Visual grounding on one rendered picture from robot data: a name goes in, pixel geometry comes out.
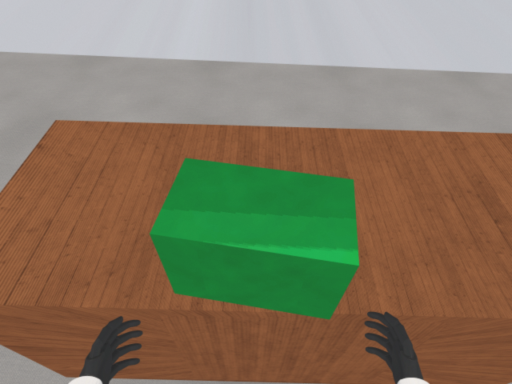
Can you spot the robot right hand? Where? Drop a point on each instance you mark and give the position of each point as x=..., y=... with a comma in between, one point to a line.
x=401, y=358

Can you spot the robot left hand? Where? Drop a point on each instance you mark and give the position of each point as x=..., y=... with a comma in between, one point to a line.
x=100, y=362

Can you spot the carton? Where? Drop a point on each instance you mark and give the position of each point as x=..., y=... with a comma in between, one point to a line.
x=273, y=239

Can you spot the pedestal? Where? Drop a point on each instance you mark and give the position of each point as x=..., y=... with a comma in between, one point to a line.
x=434, y=226

